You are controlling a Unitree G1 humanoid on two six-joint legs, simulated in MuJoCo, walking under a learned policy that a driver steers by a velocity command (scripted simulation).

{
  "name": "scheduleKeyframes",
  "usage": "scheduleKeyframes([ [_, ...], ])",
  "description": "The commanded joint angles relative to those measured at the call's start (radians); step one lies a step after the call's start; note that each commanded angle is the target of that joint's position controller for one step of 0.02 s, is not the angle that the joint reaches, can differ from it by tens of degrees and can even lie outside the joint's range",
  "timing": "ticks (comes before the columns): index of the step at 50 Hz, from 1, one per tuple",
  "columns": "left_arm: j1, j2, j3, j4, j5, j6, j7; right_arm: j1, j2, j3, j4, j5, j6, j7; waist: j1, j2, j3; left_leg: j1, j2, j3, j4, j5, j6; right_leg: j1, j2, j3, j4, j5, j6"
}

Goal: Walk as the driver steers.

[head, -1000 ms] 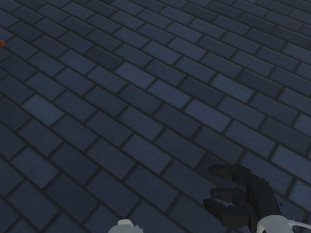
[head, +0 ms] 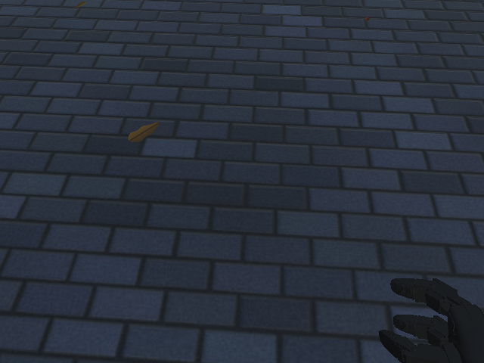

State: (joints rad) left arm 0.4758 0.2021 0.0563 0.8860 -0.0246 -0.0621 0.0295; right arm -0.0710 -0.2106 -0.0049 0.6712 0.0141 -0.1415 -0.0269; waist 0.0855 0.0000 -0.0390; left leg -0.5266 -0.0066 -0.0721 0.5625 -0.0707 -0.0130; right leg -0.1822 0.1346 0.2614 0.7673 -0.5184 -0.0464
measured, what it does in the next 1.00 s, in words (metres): walks ahead: right foot, then left foot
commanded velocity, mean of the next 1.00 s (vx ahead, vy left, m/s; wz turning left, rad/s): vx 0.31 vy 0.00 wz -0.03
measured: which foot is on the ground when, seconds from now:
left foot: down 0.00-0.42, up 0.44-0.86, down 0.88-1.00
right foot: up 0.00-0.40, down 0.42-0.88, up 0.90-1.00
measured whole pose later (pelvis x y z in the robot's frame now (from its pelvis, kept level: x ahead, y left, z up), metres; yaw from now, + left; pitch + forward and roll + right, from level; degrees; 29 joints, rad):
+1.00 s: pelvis +0.34 -0.05 +0.01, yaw +3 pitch +4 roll -1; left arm 0.14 0.28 0.09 0.73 0.00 -0.02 0.03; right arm 0.15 -0.28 -0.08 0.70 0.01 -0.01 0.02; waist -0.01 -0.02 0.02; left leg -0.44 -0.04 0.00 0.56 -0.19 0.07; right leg -0.48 -0.02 -0.01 1.13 -0.51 0.03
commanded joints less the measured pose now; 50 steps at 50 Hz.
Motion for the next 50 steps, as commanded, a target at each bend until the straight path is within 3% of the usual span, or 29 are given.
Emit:
scheduleKeyframes([
  [1, 0.112, 0.051, -0.004, -0.115, -0.019, -0.019, -0.003, 0.406, -0.232, -0.095, 0.050, -0.007, 0.022, -0.004, -0.149, 0.324, -0.256, 0.843, 0.480, -0.858, -0.262, -0.448, 0.313, -0.698, -0.097, -0.089, 0.638, -0.017, 0.026],
  [2, -0.010, 0.081, 0.005, -0.138, -0.014, -0.009, -0.005, 0.344, -0.146, -0.080, 0.040, 0.004, 0.028, -0.005, -0.168, 0.189, -0.113, 0.702, 0.424, -0.665, -0.277, -0.499, 0.268, -0.744, -0.140, -0.124, 0.693, 0.091, 0.027],
  [3, -0.101, 0.098, 0.015, -0.168, -0.005, -0.003, -0.005, 0.279, -0.125, -0.073, 0.044, -0.001, 0.035, -0.003, -0.147, 0.097, -0.031, 0.542, 0.366, -0.482, -0.292, -0.380, 0.226, -0.702, -0.173, -0.155, 0.675, 0.163, 0.023],
  [4, -0.144, 0.110, 0.026, -0.188, 0.005, 0.001, -0.004, 0.235, -0.114, -0.070, 0.053, -0.015, 0.037, 0.003, -0.118, 0.073, 0.006, 0.424, 0.311, -0.366, -0.311, -0.281, 0.199, -0.644, -0.198, -0.156, 0.620, 0.191, 0.018],
  [6, -0.151, 0.077, 0.026, -0.220, -0.003, 0.019, -0.011, 0.203, -0.100, -0.070, 0.081, -0.025, 0.034, 0.015, -0.074, 0.113, 0.039, 0.290, 0.261, -0.192, -0.359, -0.159, 0.180, -0.551, -0.235, -0.164, 0.520, 0.193, 0.014],
  [10, -0.248, 0.071, 0.013, -0.288, 0.009, 0.032, -0.026, 0.235, -0.180, -0.101, 0.115, -0.015, 0.025, 0.017, -0.085, 0.066, 0.015, 0.286, 0.285, -0.048, -0.397, 0.010, 0.221, -0.503, -0.271, -0.190, 0.251, 0.313, 0.027],
  [14, -0.334, 0.105, 0.013, -0.320, 0.004, 0.038, -0.048, 0.251, -0.243, -0.117, 0.125, 0.003, 0.030, 0.022, -0.110, 0.071, 0.010, 0.294, 0.281, 0.070, -0.398, -0.003, 0.185, -0.378, -0.247, -0.241, 0.028, 0.430, 0.018],
  [17, -0.415, 0.111, 0.010, -0.355, 0.005, 0.039, -0.054, 0.328, -0.263, -0.119, 0.162, 0.019, 0.042, 0.034, -0.143, 0.054, 0.047, 0.361, 0.304, 0.068, -0.378, -0.059, 0.172, -0.346, -0.219, -0.263, -0.091, 0.361, -0.009],
  [19, -0.380, 0.129, 0.021, -0.349, 0.011, 0.030, -0.054, 0.335, -0.279, -0.116, 0.182, 0.031, 0.058, 0.040, -0.099, 0.055, 0.052, 0.364, 0.295, 0.083, -0.283, 0.042, 0.159, -0.218, -0.166, -0.324, -0.218, 0.326, -0.038],
  [20, -0.282, 0.173, 0.045, -0.317, 0.018, 0.027, -0.048, 0.355, -0.257, -0.103, 0.196, 0.027, 0.062, 0.043, -0.051, 0.033, -0.001, 0.338, 0.242, 0.120, -0.122, 0.254, 0.132, -0.034, -0.126, -0.343, -0.285, 0.366, -0.060],
  [21, -0.133, 0.242, 0.073, -0.290, 0.030, 0.026, -0.036, 0.359, -0.212, -0.081, 0.192, 0.008, 0.058, 0.045, 0.020, -0.004, -0.110, 0.219, 0.176, 0.173, 0.119, 0.233, 0.075, 0.219, -0.207, -0.242, -0.273, 0.490, -0.094],
  [22, -0.061, 0.359, 0.087, -0.295, 0.059, 0.026, -0.021, 0.383, -0.113, -0.042, 0.141, -0.025, 0.039, 0.052, 0.007, -0.255, -0.210, -0.157, 0.031, 0.206, 0.518, -0.320, -0.016, 0.523, -0.525, 0.179, -0.320, 0.742, -0.238],
  [23, -0.019, 0.324, 0.078, -0.292, 0.059, 0.021, -0.022, 0.392, -0.166, -0.056, 0.161, 0.000, 0.023, 0.046, 0.038, -0.248, -0.320, -0.219, 0.002, 0.027, 0.728, -0.548, -0.030, 0.493, -0.609, 0.316, -0.360, 0.961, -0.324],
  [24, -0.056, 0.259, 0.057, -0.289, 0.053, 0.014, -0.030, 0.368, -0.218, -0.074, 0.161, 0.030, 0.028, 0.044, 0.028, -0.166, -0.247, -0.252, 0.036, -0.027, 0.781, -0.524, -0.025, 0.428, -0.566, 0.147, -0.323, 1.087, -0.293],
  [26, -0.191, 0.183, 0.035, -0.289, 0.031, 0.007, -0.036, 0.318, -0.186, -0.072, 0.160, 0.017, 0.053, 0.032, -0.040, -0.097, -0.129, -0.242, 0.102, 0.002, 0.655, -0.414, -0.021, 0.253, -0.463, -0.046, -0.358, 0.969, -0.202],
  [27, -0.243, 0.161, 0.029, -0.290, 0.028, 0.003, -0.035, 0.325, -0.183, -0.078, 0.165, 0.011, 0.073, 0.027, -0.076, -0.109, -0.094, -0.172, 0.118, 0.004, 0.615, -0.377, -0.025, 0.149, -0.444, -0.095, -0.401, 0.947, -0.183],
  [29, -0.297, 0.162, 0.034, -0.284, 0.045, -0.012, -0.028, 0.366, -0.141, -0.076, 0.172, 0.008, 0.106, 0.020, -0.126, -0.098, -0.079, -0.075, 0.094, 0.020, 0.586, -0.286, -0.039, 0.035, -0.441, -0.168, -0.464, 0.969, -0.184],
  [32, -0.333, 0.177, 0.044, -0.265, 0.048, -0.013, -0.002, 0.302, -0.110, -0.071, 0.127, -0.004, 0.123, 0.021, -0.131, -0.084, -0.040, -0.070, 0.096, 0.030, 0.437, -0.168, -0.050, -0.002, -0.432, -0.269, -0.500, 0.929, -0.177],
  [35, -0.333, 0.190, 0.053, -0.241, 0.039, -0.001, 0.016, 0.242, -0.102, -0.069, 0.087, -0.006, 0.130, 0.038, -0.110, -0.103, -0.039, -0.016, 0.092, 0.058, 0.290, -0.059, -0.039, 0.005, -0.420, -0.348, -0.499, 0.872, -0.160],
  [39, -0.317, 0.210, 0.066, -0.211, 0.020, 0.018, 0.019, 0.177, -0.127, -0.082, 0.029, -0.007, 0.143, 0.062, -0.085, -0.111, -0.026, 0.000, 0.081, 0.086, 0.177, -0.103, -0.006, 0.058, -0.450, -0.361, -0.433, 0.799, -0.138],
  [42, -0.331, 0.222, 0.074, -0.201, -0.002, 0.032, 0.022, 0.193, -0.133, -0.095, 0.008, -0.005, 0.147, 0.076, -0.103, -0.104, -0.025, 0.068, 0.043, 0.138, 0.034, -0.114, 0.042, 0.080, -0.448, -0.373, -0.308, 0.776, -0.091],
  [43, -0.306, 0.211, 0.073, -0.189, -0.003, 0.034, 0.023, 0.236, -0.153, -0.106, 0.017, -0.010, 0.144, 0.071, -0.116, -0.072, -0.045, 0.166, 0.006, 0.153, -0.046, -0.029, 0.068, 0.061, -0.406, -0.405, -0.209, 0.778, -0.054],
  [44, -0.246, 0.193, 0.071, -0.177, 0.015, 0.032, 0.020, 0.299, -0.236, -0.135, 0.021, -0.014, 0.139, 0.055, -0.126, 0.055, -0.093, 0.328, 0.050, 0.048, -0.093, 0.355, 0.114, -0.024, -0.327, -0.454, -0.019, 0.658, 0.019],
  [45, -0.250, 0.136, 0.049, -0.225, 0.062, 0.027, 0.016, 0.339, -0.348, -0.158, 0.005, -0.030, 0.138, 0.035, -0.110, 0.310, -0.127, 0.563, 0.297, -0.310, -0.072, 0.832, 0.288, -0.365, -0.180, -0.476, 0.325, 0.031, 0.116],
  [46, -0.264, 0.141, 0.041, -0.241, 0.046, 0.024, 0.006, 0.378, -0.328, -0.145, -0.005, -0.034, 0.132, 0.041, -0.141, 0.272, -0.294, 0.658, 0.396, -0.510, -0.132, 0.602, 0.447, -0.485, -0.106, -0.254, 0.518, -0.214, 0.124],
  [47, -0.313, 0.179, 0.050, -0.247, 0.013, 0.022, -0.006, 0.379, -0.290, -0.137, -0.010, -0.019, 0.125, 0.047, -0.164, 0.173, -0.267, 0.639, 0.349, -0.468, -0.183, 0.264, 0.414, -0.552, -0.139, -0.186, 0.558, -0.148, 0.104],
  [48, -0.347, 0.180, 0.051, -0.249, 0.008, 0.019, -0.009, 0.346, -0.245, -0.128, -0.008, 0.005, 0.119, 0.042, -0.148, 0.119, -0.193, 0.582, 0.290, -0.418, -0.216, -0.086, 0.344, -0.597, -0.170, -0.177, 0.499, -0.052, 0.078],
  [49, -0.376, 0.186, 0.055, -0.247, 0.020, 0.019, -0.005, 0.305, -0.214, -0.117, -0.016, 0.018, 0.123, 0.036, -0.135, 0.072, -0.126, 0.489, 0.260, -0.401, -0.264, -0.318, 0.297, -0.594, -0.194, -0.180, 0.415, 0.018, 0.066],
  [50, -0.390, 0.198, 0.062, -0.255, 0.029, 0.021, 0.000, 0.255, -0.201, -0.111, -0.028, 0.014, 0.126, 0.028, -0.112, 0.094, -0.079, 0.384, 0.237, -0.382, -0.302, -0.399, 0.275, -0.539, -0.203, -0.186, 0.337, 0.065, 0.060],
])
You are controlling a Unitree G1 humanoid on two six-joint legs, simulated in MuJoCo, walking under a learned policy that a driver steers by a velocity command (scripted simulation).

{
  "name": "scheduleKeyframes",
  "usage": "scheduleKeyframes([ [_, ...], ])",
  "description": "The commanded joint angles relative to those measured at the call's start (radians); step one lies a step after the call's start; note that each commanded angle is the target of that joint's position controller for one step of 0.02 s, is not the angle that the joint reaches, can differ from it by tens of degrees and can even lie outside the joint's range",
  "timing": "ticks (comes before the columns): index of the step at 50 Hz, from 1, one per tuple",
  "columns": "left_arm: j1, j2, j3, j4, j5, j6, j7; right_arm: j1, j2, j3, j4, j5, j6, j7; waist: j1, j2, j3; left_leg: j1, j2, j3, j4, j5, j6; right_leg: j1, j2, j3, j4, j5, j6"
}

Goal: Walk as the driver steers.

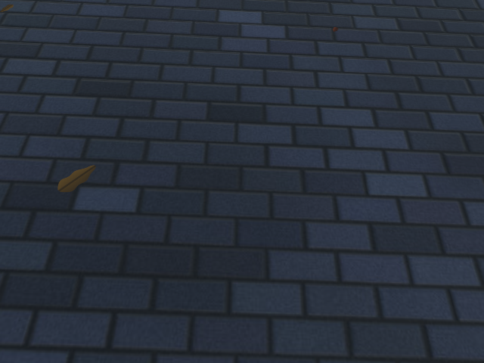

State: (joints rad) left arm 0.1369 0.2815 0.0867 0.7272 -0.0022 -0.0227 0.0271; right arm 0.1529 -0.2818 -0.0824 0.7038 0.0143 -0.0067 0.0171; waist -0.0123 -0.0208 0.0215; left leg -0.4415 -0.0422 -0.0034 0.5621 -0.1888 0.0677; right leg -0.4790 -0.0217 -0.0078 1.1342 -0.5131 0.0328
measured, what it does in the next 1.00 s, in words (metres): walks ahead, turning left: right foot, then left foot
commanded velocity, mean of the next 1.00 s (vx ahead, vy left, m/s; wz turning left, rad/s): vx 0.43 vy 0.00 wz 0.54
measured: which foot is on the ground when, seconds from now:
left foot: down 0.00-0.30, up 0.32-0.74, down 0.76-1.00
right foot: up 0.00-0.28, down 0.30-0.78, up 0.80-1.00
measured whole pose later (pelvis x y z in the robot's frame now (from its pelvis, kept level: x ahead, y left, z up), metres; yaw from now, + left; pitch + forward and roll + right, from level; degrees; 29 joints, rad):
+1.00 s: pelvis +0.35 +0.15 +0.01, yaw +34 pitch +2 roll +1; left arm 0.17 0.30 0.05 0.72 0.00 -0.09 0.01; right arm 0.28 -0.25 -0.06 0.71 0.00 -0.06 0.03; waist -0.02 -0.03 0.04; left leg -0.22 -0.11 -0.02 0.37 -0.18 0.08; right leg -0.67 -0.14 0.04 1.07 -0.23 0.03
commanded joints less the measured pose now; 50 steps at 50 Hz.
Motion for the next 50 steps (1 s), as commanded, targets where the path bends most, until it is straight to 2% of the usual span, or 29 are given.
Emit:
scheduleKeyframes([
  [1, -0.049, 0.111, 0.031, -0.099, 0.010, -0.019, 0.001, 0.006, -0.133, -0.033, -0.076, 0.002, -0.008, -0.023, 0.000, 0.135, -0.121, 0.235, 0.248, -0.439, -0.328, -0.303, 0.188, -0.191, -0.036, 0.072, -0.077, 0.098, -0.021],
  [3, -0.039, 0.079, 0.024, -0.094, 0.009, -0.033, -0.003, 0.009, -0.145, -0.040, -0.088, -0.008, -0.014, -0.036, 0.004, 0.138, -0.124, 0.196, 0.217, -0.402, -0.340, -0.253, 0.182, -0.124, -0.012, 0.059, -0.198, 0.149, -0.018],
  [6, -0.052, 0.045, 0.010, -0.090, 0.005, -0.050, -0.013, 0.030, -0.167, -0.050, -0.091, 0.001, -0.018, -0.045, -0.006, 0.146, -0.125, 0.157, 0.189, -0.372, -0.321, -0.228, 0.172, -0.034, 0.020, 0.050, -0.364, 0.199, -0.006],
  [10, -0.069, 0.064, 0.015, -0.100, -0.014, -0.067, -0.027, 0.064, -0.172, -0.052, -0.095, 0.007, -0.011, -0.035, -0.019, 0.172, -0.106, 0.122, 0.186, -0.436, -0.299, -0.313, 0.169, 0.051, 0.051, 0.047, -0.505, 0.207, -0.010],
  [13, -0.006, 0.058, 0.020, -0.084, -0.020, -0.085, -0.032, 0.047, -0.145, -0.042, -0.105, 0.013, -0.001, -0.032, 0.033, 0.157, -0.096, 0.044, 0.143, -0.456, -0.239, -0.383, 0.134, 0.233, 0.058, 0.036, -0.669, 0.290, -0.036],
  [14, 0.049, 0.073, 0.029, -0.069, -0.019, -0.087, -0.028, 0.037, -0.117, -0.033, -0.112, 0.011, -0.002, -0.031, 0.062, 0.138, -0.101, -0.029, 0.111, -0.437, -0.179, -0.400, 0.102, 0.346, 0.022, 0.052, -0.703, 0.289, -0.051],
  [15, 0.166, 0.123, 0.044, -0.050, -0.007, -0.088, -0.017, 0.008, -0.054, -0.014, -0.131, 0.009, -0.007, -0.030, 0.111, 0.056, -0.128, -0.182, 0.052, -0.361, 0.014, -0.434, 0.044, 0.512, -0.127, 0.194, -0.753, 0.187, -0.097],
  [16, 0.232, 0.201, 0.056, -0.039, 0.025, -0.081, -0.013, 0.004, 0.004, 0.002, -0.164, 0.022, -0.017, -0.030, 0.103, -0.169, -0.124, -0.385, -0.072, -0.161, 0.298, -0.399, 0.001, 0.603, -0.317, 0.512, -0.888, -0.095, -0.187],
  [17, 0.214, 0.207, 0.063, -0.040, 0.033, -0.084, -0.020, -0.009, -0.072, -0.013, -0.191, 0.023, -0.031, -0.026, 0.076, -0.222, -0.044, -0.512, 0.016, -0.157, 0.461, -0.366, -0.006, 0.533, -0.417, 0.690, -0.931, -0.247, -0.269],
  [18, 0.170, 0.144, 0.045, -0.054, 0.011, -0.084, -0.015, 0.006, -0.119, -0.026, -0.171, 0.017, -0.033, -0.021, 0.062, -0.166, 0.005, -0.543, 0.050, -0.162, 0.535, -0.290, -0.019, 0.511, -0.379, 0.617, -0.931, -0.237, -0.263],
  [19, 0.143, 0.108, 0.033, -0.061, 0.000, -0.081, -0.011, 0.031, -0.126, -0.032, -0.145, 0.009, -0.031, -0.017, 0.050, -0.130, 0.016, -0.534, 0.059, -0.151, 0.571, -0.221, -0.034, 0.502, -0.325, 0.511, -0.930, -0.139, -0.227],
  [21, 0.116, 0.096, 0.023, -0.060, 0.008, -0.076, -0.006, 0.018, -0.104, -0.031, -0.143, 0.005, -0.031, -0.009, 0.040, -0.104, 0.027, -0.501, 0.091, -0.142, 0.594, -0.106, -0.054, 0.456, -0.277, 0.348, -0.948, 0.083, -0.187],
  [23, 0.133, 0.092, 0.020, -0.044, 0.020, -0.082, -0.006, -0.006, -0.072, -0.023, -0.144, 0.005, -0.029, -0.003, 0.048, -0.084, 0.021, -0.459, 0.095, -0.113, 0.607, -0.008, -0.074, 0.419, -0.243, 0.210, -0.964, 0.259, -0.180],
  [28, 0.167, 0.118, 0.025, 0.000, 0.013, -0.076, -0.004, -0.097, -0.037, -0.006, -0.166, 0.008, -0.024, 0.011, 0.078, -0.080, 0.035, -0.381, 0.112, -0.054, 0.387, 0.145, -0.099, 0.419, -0.218, 0.008, -0.968, 0.448, -0.169],
  [33, 0.212, 0.172, 0.040, 0.039, -0.014, -0.062, -0.007, -0.204, -0.026, 0.004, -0.201, 0.015, -0.027, 0.044, 0.106, -0.077, 0.081, -0.278, 0.107, 0.030, 0.152, 0.114, -0.048, 0.482, -0.257, -0.082, -0.955, 0.509, -0.154],
  [34, 0.213, 0.183, 0.044, 0.045, -0.020, -0.058, -0.009, -0.205, -0.034, 0.001, -0.206, 0.016, -0.027, 0.048, 0.097, -0.080, 0.082, -0.245, 0.095, 0.050, 0.121, 0.077, -0.028, 0.503, -0.266, -0.101, -0.932, 0.595, -0.147],
  [36, 0.209, 0.219, 0.054, 0.051, -0.029, -0.048, -0.007, -0.143, -0.075, -0.020, -0.201, 0.008, -0.023, 0.049, 0.041, -0.111, 0.018, -0.087, 0.025, 0.110, 0.086, -0.018, 0.021, 0.533, -0.268, -0.152, -0.785, 1.016, -0.128],
  [37, 0.202, 0.230, 0.055, 0.052, -0.033, -0.040, -0.003, -0.017, -0.113, -0.043, -0.170, 0.009, -0.019, 0.046, -0.037, -0.107, -0.056, 0.083, -0.023, 0.136, 0.036, -0.006, 0.055, 0.519, -0.251, -0.186, -0.615, 1.177, -0.112],
  [38, 0.209, 0.212, 0.046, 0.047, -0.034, -0.042, 0.002, 0.161, -0.171, -0.076, -0.122, 0.013, -0.012, 0.032, -0.124, -0.077, -0.151, 0.364, -0.053, 0.120, -0.008, 0.059, 0.095, 0.391, -0.217, -0.214, -0.385, 1.153, -0.080],
  [39, 0.240, 0.111, 0.013, 0.014, 0.015, -0.049, -0.001, 0.277, -0.253, -0.094, -0.099, 0.021, -0.005, 0.009, -0.126, 0.131, -0.250, 0.691, 0.158, -0.200, 0.017, 0.113, 0.164, 0.067, -0.155, -0.198, -0.038, 0.445, -0.036],
  [40, 0.276, 0.048, -0.023, -0.055, 0.011, -0.085, -0.012, 0.246, -0.321, -0.089, -0.126, 0.021, -0.025, 0.016, -0.048, 0.329, -0.438, 0.911, 0.379, -0.819, -0.186, -0.191, 0.376, -0.257, 0.038, -0.002, 0.265, -0.099, 0.002],
  [41, 0.149, 0.150, 0.001, -0.058, -0.031, -0.113, -0.022, 0.274, -0.213, -0.061, -0.119, 0.007, -0.033, 0.020, -0.124, 0.154, -0.403, 0.876, 0.365, -0.763, -0.266, -0.222, 0.304, -0.356, -0.014, 0.111, 0.308, -0.014, -0.017],
  [42, 0.099, 0.154, -0.001, -0.070, -0.049, -0.122, -0.025, 0.237, -0.174, -0.047, -0.100, 0.004, -0.042, 0.019, -0.110, 0.141, -0.262, 0.747, 0.339, -0.614, -0.261, -0.137, 0.266, -0.388, -0.050, 0.085, 0.266, 0.067, -0.036],
  [43, 0.095, 0.140, -0.006, -0.059, -0.028, -0.122, -0.016, 0.161, -0.149, -0.035, -0.107, 0.006, -0.050, 0.018, -0.059, 0.034, -0.177, 0.573, 0.301, -0.498, -0.259, -0.019, 0.234, -0.330, -0.099, 0.082, 0.185, 0.146, -0.037],
  [44, 0.100, 0.141, -0.001, -0.049, -0.003, -0.114, -0.010, 0.095, -0.115, -0.022, -0.112, -0.002, -0.053, 0.016, -0.018, 0.033, -0.125, 0.437, 0.265, -0.407, -0.274, 0.093, 0.217, -0.259, -0.129, 0.080, 0.113, 0.194, -0.032],
  [45, 0.130, 0.141, 0.000, -0.045, -0.002, -0.102, -0.014, 0.065, -0.109, -0.017, -0.118, -0.017, -0.057, 0.013, 0.017, 0.080, -0.110, 0.342, 0.249, -0.370, -0.297, 0.170, 0.222, -0.189, -0.145, 0.084, 0.090, 0.218, -0.028],
  [46, 0.151, 0.134, -0.001, -0.037, 0.000, -0.091, -0.017, 0.049, -0.102, -0.015, -0.111, -0.017, -0.063, 0.011, 0.033, 0.083, -0.104, 0.304, 0.238, -0.338, -0.316, 0.222, 0.226, -0.163, -0.149, 0.080, 0.056, 0.225, -0.018],
  [48, 0.136, 0.108, -0.007, -0.033, 0.007, -0.072, -0.017, 0.057, -0.110, -0.014, -0.084, -0.010, -0.074, 0.005, 0.040, 0.066, -0.073, 0.235, 0.218, -0.262, -0.352, 0.273, 0.223, -0.157, -0.143, 0.058, -0.019, 0.273, 0.002],
  [50, 0.062, 0.085, -0.018, -0.056, 0.014, -0.066, -0.016, 0.084, -0.122, -0.015, -0.057, -0.008, -0.078, -0.005, 0.019, 0.061, -0.033, 0.222, 0.204, -0.208, -0.371, 0.328, 0.211, -0.194, -0.139, 0.051, -0.140, 0.388, 0.019],
])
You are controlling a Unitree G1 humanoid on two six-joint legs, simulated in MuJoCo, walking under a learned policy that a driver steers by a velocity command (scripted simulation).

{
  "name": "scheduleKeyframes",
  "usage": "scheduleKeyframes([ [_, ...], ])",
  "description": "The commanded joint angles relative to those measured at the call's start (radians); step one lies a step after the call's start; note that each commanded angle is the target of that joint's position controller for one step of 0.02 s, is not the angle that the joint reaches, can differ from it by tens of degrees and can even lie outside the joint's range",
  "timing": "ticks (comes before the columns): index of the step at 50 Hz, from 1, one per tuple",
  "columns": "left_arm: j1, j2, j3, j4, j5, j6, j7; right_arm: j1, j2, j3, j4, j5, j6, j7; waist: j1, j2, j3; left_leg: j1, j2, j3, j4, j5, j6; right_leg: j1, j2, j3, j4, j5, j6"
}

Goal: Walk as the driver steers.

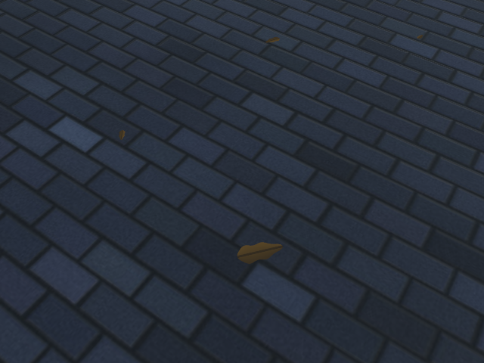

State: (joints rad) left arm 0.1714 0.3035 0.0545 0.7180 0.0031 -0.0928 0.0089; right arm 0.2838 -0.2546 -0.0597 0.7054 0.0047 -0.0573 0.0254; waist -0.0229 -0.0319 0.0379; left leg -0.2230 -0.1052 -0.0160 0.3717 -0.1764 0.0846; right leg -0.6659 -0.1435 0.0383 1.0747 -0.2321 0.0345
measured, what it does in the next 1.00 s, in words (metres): walks ahead, turning right: right foot, then left foot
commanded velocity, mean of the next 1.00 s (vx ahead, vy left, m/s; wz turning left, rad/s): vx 0.39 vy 0.00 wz -0.27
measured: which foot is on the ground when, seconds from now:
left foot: down 0.00-0.32, up 0.34-0.74, down 0.76-1.00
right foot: up 0.00-0.28, down 0.30-0.78, up 0.80-1.00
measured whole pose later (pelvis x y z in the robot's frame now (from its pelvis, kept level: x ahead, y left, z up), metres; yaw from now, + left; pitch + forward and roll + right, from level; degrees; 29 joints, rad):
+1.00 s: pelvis +0.52 -0.08 -0.01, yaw -21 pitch +1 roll +0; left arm 0.22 0.28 0.04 0.71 0.00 0.03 0.03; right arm 0.14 -0.22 -0.02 0.74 -0.02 -0.04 0.02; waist -0.01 -0.02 0.05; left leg -0.37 -0.04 0.00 0.47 -0.11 0.03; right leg -0.40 -0.02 0.08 0.83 -0.45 0.07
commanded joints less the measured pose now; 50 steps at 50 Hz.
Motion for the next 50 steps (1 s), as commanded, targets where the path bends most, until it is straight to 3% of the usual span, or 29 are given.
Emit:
scheduleKeyframes([
  [1, 0.005, 0.054, 0.010, -0.048, 0.007, 0.003, -0.001, -0.043, -0.148, -0.036, -0.049, 0.001, -0.027, -0.017, 0.022, 0.076, -0.043, 0.013, 0.251, -0.156, -0.182, 0.319, 0.177, -0.008, -0.012, 0.000, -0.155, 0.184, 0.016],
  [5, -0.115, 0.031, -0.005, -0.062, -0.017, -0.007, -0.025, 0.010, -0.165, -0.034, -0.008, 0.001, -0.032, -0.020, -0.042, 0.086, -0.004, 0.044, 0.251, -0.084, -0.212, 0.209, 0.129, 0.046, 0.031, -0.033, -0.399, 0.414, -0.015],
  [10, -0.205, 0.045, -0.005, -0.113, -0.027, -0.007, -0.061, 0.068, -0.183, -0.042, 0.047, 0.003, -0.019, -0.021, -0.070, 0.072, 0.042, 0.268, 0.340, -0.069, -0.160, 0.269, 0.111, -0.062, 0.067, -0.016, -0.504, 0.293, -0.080],
  [11, -0.202, 0.048, -0.003, -0.121, -0.025, -0.007, -0.067, 0.067, -0.189, -0.044, 0.052, 0.004, -0.014, -0.025, -0.062, 0.076, 0.036, 0.305, 0.350, -0.057, -0.131, 0.341, 0.099, -0.058, 0.079, -0.022, -0.513, 0.242, -0.095],
  [13, -0.130, 0.075, 0.010, -0.116, -0.018, -0.003, -0.072, 0.038, -0.209, -0.050, 0.045, 0.003, -0.003, -0.033, -0.016, 0.105, -0.031, 0.336, 0.339, -0.017, -0.016, 0.676, 0.069, 0.069, 0.137, -0.075, -0.514, 0.142, -0.129],
  [14, -0.035, 0.104, 0.027, -0.097, -0.015, 0.001, -0.068, 0.021, -0.217, -0.050, 0.039, 0.002, 0.005, -0.039, 0.038, 0.112, -0.099, 0.330, 0.315, 0.015, 0.118, 0.857, 0.049, 0.206, 0.181, -0.112, -0.521, 0.123, -0.152],
  [15, 0.109, 0.149, 0.051, -0.066, -0.014, 0.005, -0.060, 0.010, -0.207, -0.043, 0.029, 0.000, 0.010, -0.047, 0.114, 0.091, -0.182, 0.233, 0.274, 0.060, 0.326, 0.877, 0.014, 0.435, 0.193, -0.095, -0.543, 0.182, -0.188],
  [16, 0.240, 0.250, 0.079, -0.058, -0.007, 0.009, -0.049, 0.082, -0.148, -0.022, -0.009, -0.018, -0.003, -0.051, 0.122, -0.061, -0.324, -0.115, 0.186, 0.096, 0.701, 0.522, -0.049, 0.829, -0.030, 0.259, -0.523, 0.208, -0.316],
  [17, 0.261, 0.233, 0.072, -0.051, -0.031, 0.008, -0.051, 0.121, -0.084, 0.006, -0.007, -0.028, -0.029, -0.035, 0.097, -0.247, -0.435, -0.418, -0.003, -0.007, 0.987, -0.337, -0.102, 1.058, -0.192, 0.735, -0.693, 0.058, -0.461],
  [18, 0.257, 0.164, 0.051, -0.056, -0.031, 0.014, -0.047, 0.055, -0.169, -0.012, -0.023, 0.003, -0.058, -0.015, 0.137, -0.142, -0.397, -0.540, 0.065, -0.130, 1.050, -0.329, -0.083, 1.061, -0.171, 0.718, -0.744, -0.100, -0.409],
  [19, 0.207, 0.144, 0.046, -0.070, -0.022, 0.019, -0.041, -0.041, -0.175, -0.009, -0.057, 0.029, -0.073, -0.007, 0.135, -0.071, -0.265, -0.577, 0.110, -0.112, 1.017, -0.261, -0.070, 0.935, -0.140, 0.588, -0.758, -0.096, -0.367],
  [20, 0.149, 0.136, 0.042, -0.080, -0.014, 0.021, -0.038, -0.090, -0.163, -0.005, -0.073, 0.014, -0.082, -0.010, 0.100, 0.034, -0.157, -0.564, 0.147, -0.095, 0.918, -0.205, -0.065, 0.768, -0.105, 0.496, -0.781, -0.005, -0.345],
  [21, 0.107, 0.112, 0.033, -0.093, -0.007, 0.020, -0.035, -0.102, -0.167, -0.013, -0.075, -0.009, -0.077, -0.017, 0.065, 0.063, -0.111, -0.505, 0.179, -0.091, 0.830, -0.163, -0.070, 0.654, -0.074, 0.430, -0.806, 0.088, -0.330],
  [22, 0.083, 0.115, 0.032, -0.106, 0.001, 0.021, -0.031, -0.082, -0.163, -0.014, -0.080, -0.014, -0.068, -0.020, 0.034, 0.017, -0.092, -0.450, 0.186, -0.089, 0.796, -0.152, -0.083, 0.572, -0.056, 0.414, -0.825, 0.164, -0.342],
  [25, 0.071, 0.119, 0.034, -0.104, -0.009, 0.018, -0.020, -0.055, -0.136, -0.009, -0.071, -0.023, -0.043, -0.029, 0.004, -0.006, -0.070, -0.406, 0.192, -0.059, 0.661, -0.116, -0.128, 0.452, -0.010, 0.313, -0.852, 0.280, -0.341],
  [28, 0.102, 0.149, 0.045, -0.085, -0.019, 0.023, -0.005, -0.162, -0.101, 0.006, -0.095, -0.027, -0.038, -0.033, 0.037, -0.013, -0.047, -0.367, 0.165, -0.041, 0.437, 0.091, -0.158, 0.384, 0.047, 0.231, -0.849, 0.292, -0.299],
  [31, 0.148, 0.150, 0.046, -0.061, -0.024, 0.036, 0.005, -0.262, -0.087, 0.011, -0.110, -0.017, -0.048, -0.024, 0.081, -0.042, -0.043, -0.284, 0.113, -0.029, 0.243, 0.260, -0.162, 0.374, 0.076, 0.213, -0.811, 0.269, -0.256],
  [35, 0.211, 0.125, 0.041, -0.027, -0.021, 0.061, 0.017, -0.297, -0.113, -0.002, -0.117, -0.020, -0.064, -0.005, 0.099, -0.064, -0.076, -0.252, 0.079, -0.041, 0.126, 0.270, -0.121, 0.518, 0.043, 0.273, -0.667, 0.388, -0.211],
  [37, 0.178, 0.115, 0.038, -0.033, -0.014, 0.069, 0.022, -0.241, -0.125, -0.013, -0.102, -0.025, -0.072, -0.002, 0.058, -0.083, -0.096, -0.186, 0.077, -0.036, 0.070, 0.256, -0.080, 0.565, 0.042, 0.299, -0.573, 0.462, -0.182],
  [38, 0.153, 0.099, 0.034, -0.043, -0.013, 0.069, 0.022, -0.183, -0.134, -0.018, -0.088, -0.036, -0.078, -0.005, 0.020, -0.078, -0.126, -0.080, 0.096, -0.025, 0.014, 0.366, -0.052, 0.554, 0.081, 0.280, -0.493, 0.505, -0.151],
  [39, 0.144, 0.060, 0.019, -0.070, 0.002, 0.062, 0.020, -0.094, -0.184, -0.026, -0.084, -0.054, -0.083, -0.012, -0.013, -0.015, -0.239, 0.148, 0.232, -0.129, 0.083, 0.685, 0.007, 0.461, 0.132, 0.243, -0.318, 0.366, -0.109],
  [40, 0.317, 0.017, 0.002, -0.042, -0.004, 0.055, 0.016, -0.020, -0.222, -0.035, -0.067, -0.064, -0.066, -0.017, 0.017, 0.229, -0.381, 0.484, 0.483, -0.400, 0.156, 0.984, 0.211, 0.197, 0.256, 0.167, 0.007, -0.217, -0.026],
  [41, 0.372, 0.081, 0.005, -0.025, -0.011, 0.055, 0.008, 0.029, -0.166, -0.027, -0.040, -0.019, -0.048, -0.010, 0.006, 0.277, -0.472, 0.532, 0.554, -0.562, 0.132, 0.797, 0.266, 0.100, 0.232, 0.166, 0.144, -0.487, 0.000],
  [42, 0.289, 0.138, 0.024, -0.027, -0.022, 0.069, 0.009, -0.007, -0.136, -0.018, -0.054, -0.005, -0.034, -0.010, -0.020, 0.170, -0.370, 0.431, 0.497, -0.513, 0.090, 0.586, 0.224, 0.059, 0.196, 0.174, 0.214, -0.436, 0.022],
  [43, 0.195, 0.135, 0.025, -0.044, -0.022, 0.086, 0.016, -0.069, -0.113, -0.007, -0.062, -0.013, -0.021, -0.012, -0.015, 0.105, -0.282, 0.317, 0.443, -0.435, 0.055, 0.444, 0.176, 0.049, 0.168, 0.136, 0.205, -0.376, 0.034],
  [44, 0.146, 0.123, 0.025, -0.058, -0.014, 0.104, 0.021, -0.133, -0.085, 0.009, -0.064, -0.019, -0.014, -0.011, 0.004, 0.089, -0.194, 0.179, 0.404, -0.375, 0.016, 0.370, 0.159, 0.066, 0.141, 0.120, 0.135, -0.342, 0.040],
  [45, 0.136, 0.100, 0.022, -0.064, -0.009, 0.120, 0.023, -0.183, -0.077, 0.015, -0.061, -0.024, -0.008, -0.010, 0.038, 0.118, -0.147, 0.061, 0.363, -0.321, -0.019, 0.313, 0.134, 0.135, 0.106, 0.104, 0.027, -0.317, 0.040],
  [47, 0.177, 0.037, 0.005, -0.044, -0.005, 0.129, 0.027, -0.228, -0.100, 0.005, -0.051, -0.031, 0.005, -0.008, 0.068, 0.182, -0.115, -0.086, 0.277, -0.195, -0.055, 0.342, 0.113, 0.296, 0.121, 0.024, -0.176, -0.285, 0.047],
  [50, 0.183, 0.024, 0.000, -0.024, 0.002, 0.121, 0.025, -0.201, -0.114, 0.000, -0.026, -0.021, 0.014, -0.015, 0.059, 0.180, -0.188, -0.059, 0.288, -0.168, -0.033, 0.358, 0.132, 0.428, 0.122, 0.003, -0.379, -0.102, 0.036],
])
